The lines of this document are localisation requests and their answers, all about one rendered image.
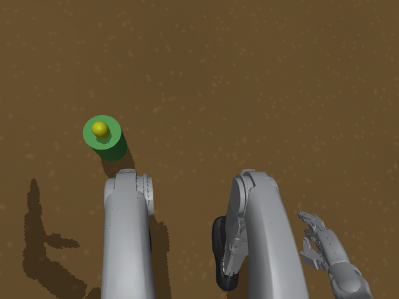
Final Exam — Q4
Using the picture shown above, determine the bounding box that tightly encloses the right robot hand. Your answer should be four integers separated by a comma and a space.
297, 211, 350, 273

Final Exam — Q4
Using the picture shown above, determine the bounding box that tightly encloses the right robot arm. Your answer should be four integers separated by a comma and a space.
328, 262, 374, 299

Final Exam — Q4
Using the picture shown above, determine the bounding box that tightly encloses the right robot foot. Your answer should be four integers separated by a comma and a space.
212, 216, 239, 291

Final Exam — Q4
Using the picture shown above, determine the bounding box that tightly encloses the bottle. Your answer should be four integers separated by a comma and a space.
83, 115, 127, 161

